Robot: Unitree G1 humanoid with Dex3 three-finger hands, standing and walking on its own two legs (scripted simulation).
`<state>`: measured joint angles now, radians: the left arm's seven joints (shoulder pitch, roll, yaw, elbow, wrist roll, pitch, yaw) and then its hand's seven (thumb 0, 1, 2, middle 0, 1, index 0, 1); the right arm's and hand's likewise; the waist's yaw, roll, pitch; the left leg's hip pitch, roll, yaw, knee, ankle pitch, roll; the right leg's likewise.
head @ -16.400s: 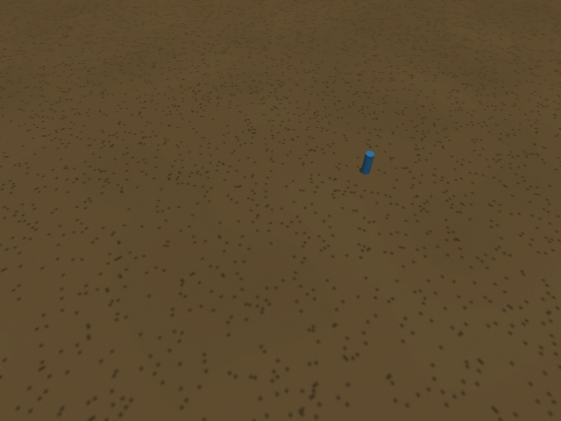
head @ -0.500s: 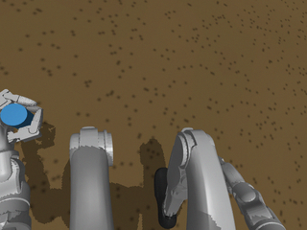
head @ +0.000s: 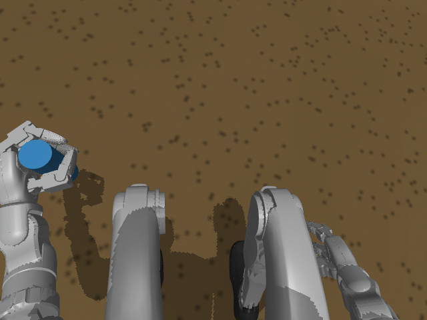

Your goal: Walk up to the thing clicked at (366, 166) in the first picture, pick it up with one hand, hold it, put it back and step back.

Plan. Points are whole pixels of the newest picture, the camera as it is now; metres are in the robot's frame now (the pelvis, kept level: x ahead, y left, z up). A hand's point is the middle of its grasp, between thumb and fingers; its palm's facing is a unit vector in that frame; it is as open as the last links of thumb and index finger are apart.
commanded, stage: settle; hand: left
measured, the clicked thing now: (52, 164) +0.35 +0.30 -0.06
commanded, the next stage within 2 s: lift in 0.40 s
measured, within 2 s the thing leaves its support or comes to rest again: neither
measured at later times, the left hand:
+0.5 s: hand (52, 150) +0.36 +0.28 -0.01, palm faces +0.29 -0.96 -0.02, open 5.8 cm
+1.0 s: hand (32, 139) +0.35 +0.27 +0.07, palm faces +0.23 -0.97 -0.02, open 5.8 cm
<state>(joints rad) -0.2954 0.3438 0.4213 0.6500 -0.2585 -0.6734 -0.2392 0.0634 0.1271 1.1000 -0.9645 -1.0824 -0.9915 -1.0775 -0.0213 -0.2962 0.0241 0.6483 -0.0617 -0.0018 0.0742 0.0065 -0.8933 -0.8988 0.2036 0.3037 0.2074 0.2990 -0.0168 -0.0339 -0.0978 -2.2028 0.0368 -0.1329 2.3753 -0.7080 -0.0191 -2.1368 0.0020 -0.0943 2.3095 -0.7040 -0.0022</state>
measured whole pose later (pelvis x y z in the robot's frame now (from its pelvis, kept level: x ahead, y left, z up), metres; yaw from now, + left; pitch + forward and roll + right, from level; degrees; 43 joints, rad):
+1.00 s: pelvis +0.00 +0.00 +0.08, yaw +2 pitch +32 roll -5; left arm -0.24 0.29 0.36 0.46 -0.25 -0.52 -0.23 0.06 0.13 1.10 -0.96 -1.09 -0.99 -1.09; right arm 0.06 -0.27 -0.01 0.63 0.00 -0.02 0.02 0.01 -0.90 -0.89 0.20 0.30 0.21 0.30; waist -0.01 0.00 -0.18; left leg -2.01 0.04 -0.08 2.12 -0.68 -0.01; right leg -1.95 -0.01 -0.06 2.08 -0.69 0.00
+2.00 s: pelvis +0.06 +0.01 +0.32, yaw +6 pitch +17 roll -3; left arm -0.06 0.20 0.16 0.24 -0.16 -0.30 0.00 0.06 0.13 1.09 -0.96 -1.09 -0.99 -1.10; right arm 0.22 -0.21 -0.01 0.59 0.02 -0.05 -0.03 0.01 -0.90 -0.89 0.20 0.30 0.21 0.30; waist -0.03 0.02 -0.13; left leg -1.02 0.03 -0.03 1.26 -0.55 0.00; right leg -0.96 -0.01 -0.05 1.20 -0.54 0.02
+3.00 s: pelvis +0.08 +0.01 +0.38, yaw +6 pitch +9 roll -1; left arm -0.12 0.17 0.14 0.38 -0.16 -0.35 -0.01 0.06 0.13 1.09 -0.96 -1.10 -0.98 -1.11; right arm 0.23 -0.22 -0.01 0.64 0.00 -0.02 -0.02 0.01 -0.90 -0.89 0.20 0.30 0.21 0.30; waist -0.02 0.01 -0.05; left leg -0.65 0.04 -0.01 0.93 -0.44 -0.01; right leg -0.62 -0.01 -0.03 0.90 -0.44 0.01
